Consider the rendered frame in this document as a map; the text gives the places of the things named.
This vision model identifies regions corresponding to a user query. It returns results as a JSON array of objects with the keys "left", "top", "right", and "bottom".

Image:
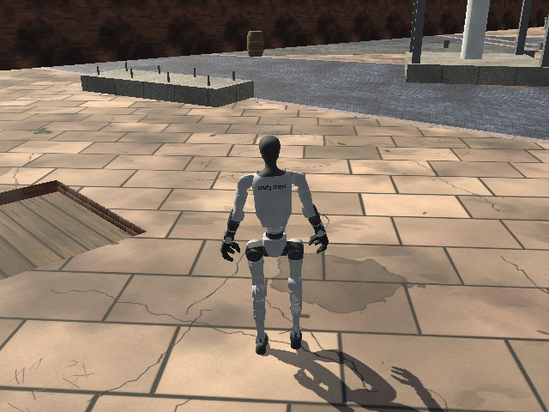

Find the left robot hand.
[{"left": 220, "top": 241, "right": 240, "bottom": 262}]

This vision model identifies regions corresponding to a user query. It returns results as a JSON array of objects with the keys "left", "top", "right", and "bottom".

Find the right robot forearm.
[{"left": 308, "top": 204, "right": 326, "bottom": 237}]

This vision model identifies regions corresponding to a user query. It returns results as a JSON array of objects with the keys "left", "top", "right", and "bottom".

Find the left robot forearm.
[{"left": 223, "top": 209, "right": 240, "bottom": 244}]

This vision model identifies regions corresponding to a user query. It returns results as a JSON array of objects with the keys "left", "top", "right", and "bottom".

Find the left robot upper arm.
[{"left": 231, "top": 173, "right": 254, "bottom": 222}]

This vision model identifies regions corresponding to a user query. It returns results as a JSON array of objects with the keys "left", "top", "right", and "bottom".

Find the right robot hand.
[{"left": 309, "top": 234, "right": 329, "bottom": 253}]

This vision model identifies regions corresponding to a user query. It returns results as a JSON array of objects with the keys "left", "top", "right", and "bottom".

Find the robot torso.
[{"left": 252, "top": 169, "right": 292, "bottom": 258}]

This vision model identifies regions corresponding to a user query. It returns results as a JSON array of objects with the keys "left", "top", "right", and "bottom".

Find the robot left shin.
[{"left": 252, "top": 285, "right": 266, "bottom": 343}]

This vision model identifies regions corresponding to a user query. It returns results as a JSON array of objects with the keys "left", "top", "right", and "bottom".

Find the right robot upper arm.
[{"left": 289, "top": 172, "right": 316, "bottom": 218}]

